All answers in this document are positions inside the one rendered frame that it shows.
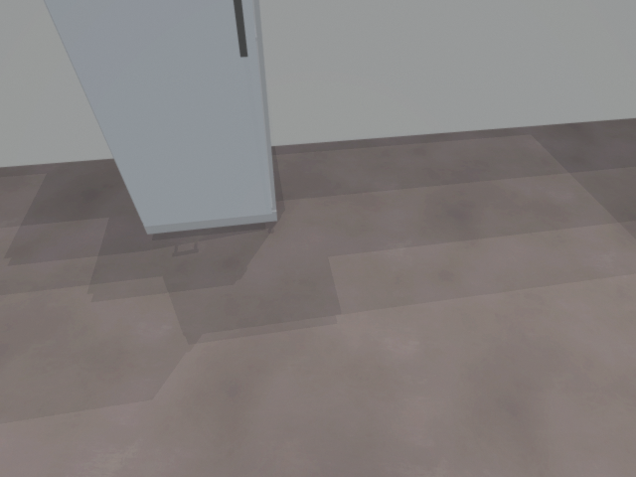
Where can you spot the fridge door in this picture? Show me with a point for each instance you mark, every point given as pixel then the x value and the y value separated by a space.
pixel 179 107

